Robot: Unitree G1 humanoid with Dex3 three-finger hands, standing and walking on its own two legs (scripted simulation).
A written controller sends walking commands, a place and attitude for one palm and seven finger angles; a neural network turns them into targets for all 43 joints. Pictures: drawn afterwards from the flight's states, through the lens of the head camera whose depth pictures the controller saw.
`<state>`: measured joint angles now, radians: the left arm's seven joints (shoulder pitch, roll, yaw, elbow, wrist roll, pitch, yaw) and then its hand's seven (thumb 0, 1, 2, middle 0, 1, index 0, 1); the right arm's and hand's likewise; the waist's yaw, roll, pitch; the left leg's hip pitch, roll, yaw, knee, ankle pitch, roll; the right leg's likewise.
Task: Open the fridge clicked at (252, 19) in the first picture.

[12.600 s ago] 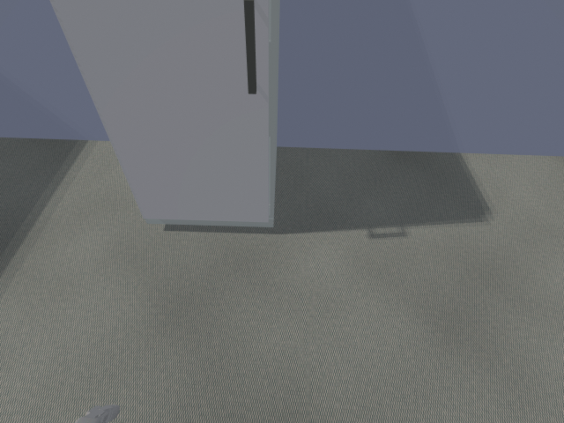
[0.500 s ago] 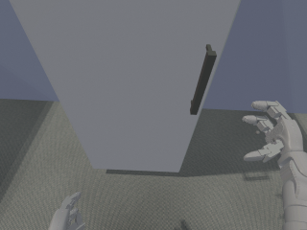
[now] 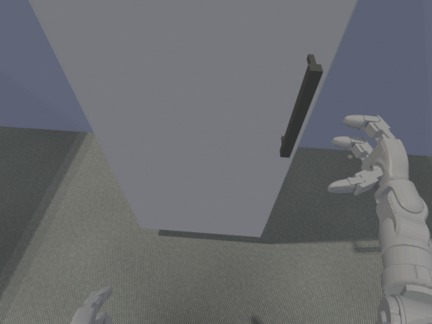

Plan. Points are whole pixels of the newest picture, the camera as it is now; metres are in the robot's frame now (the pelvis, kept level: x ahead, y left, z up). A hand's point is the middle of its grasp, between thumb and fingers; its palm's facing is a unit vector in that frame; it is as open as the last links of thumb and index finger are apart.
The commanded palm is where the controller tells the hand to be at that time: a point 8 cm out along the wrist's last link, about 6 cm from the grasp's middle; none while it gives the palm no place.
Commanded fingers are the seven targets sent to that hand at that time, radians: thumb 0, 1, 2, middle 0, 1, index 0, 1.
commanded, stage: move the hooked fingers beside the handle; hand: right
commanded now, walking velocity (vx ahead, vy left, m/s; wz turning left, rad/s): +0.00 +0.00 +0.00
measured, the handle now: (296, 111) +0.53 -0.12 +0.10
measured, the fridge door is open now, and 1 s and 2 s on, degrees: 0 0 0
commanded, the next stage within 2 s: feel for the door with the fingertips in 1.26 s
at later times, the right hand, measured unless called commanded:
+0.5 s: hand (324, 129) +0.48 -0.17 +0.10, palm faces -0.04 +1.00 +0.01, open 14.0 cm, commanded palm +0.45 -0.22 +0.11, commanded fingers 0.00 0.50 -0.30 0.30 1.20 0.30 1.20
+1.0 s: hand (328, 135) +0.46 -0.17 +0.10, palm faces -0.03 +1.00 +0.01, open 14.0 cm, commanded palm +0.44 -0.22 +0.11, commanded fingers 0.00 0.50 -0.30 0.30 1.20 0.30 1.20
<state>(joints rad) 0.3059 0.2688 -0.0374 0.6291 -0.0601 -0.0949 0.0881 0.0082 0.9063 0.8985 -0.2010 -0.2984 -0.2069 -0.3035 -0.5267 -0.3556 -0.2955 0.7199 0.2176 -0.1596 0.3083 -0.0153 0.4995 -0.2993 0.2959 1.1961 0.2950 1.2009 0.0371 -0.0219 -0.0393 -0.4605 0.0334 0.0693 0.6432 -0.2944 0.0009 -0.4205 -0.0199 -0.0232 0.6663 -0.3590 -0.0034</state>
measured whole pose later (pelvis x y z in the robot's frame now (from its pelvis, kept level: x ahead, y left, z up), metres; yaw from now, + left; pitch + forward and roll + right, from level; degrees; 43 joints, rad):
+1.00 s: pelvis +0.00 -0.01 -0.01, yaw +1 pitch +11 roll +1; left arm 0.35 0.26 -0.02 0.62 -0.04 -0.01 0.04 0.00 0.91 0.90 -0.20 -0.30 -0.21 -0.30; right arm -0.76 -0.36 -0.30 0.99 0.15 -0.27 0.23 -0.02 0.50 -0.30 0.30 1.20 0.29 1.20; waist 0.08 -0.02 -0.07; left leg -0.58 0.02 0.06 0.70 -0.31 0.00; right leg -0.55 -0.03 -0.03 0.74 -0.39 -0.01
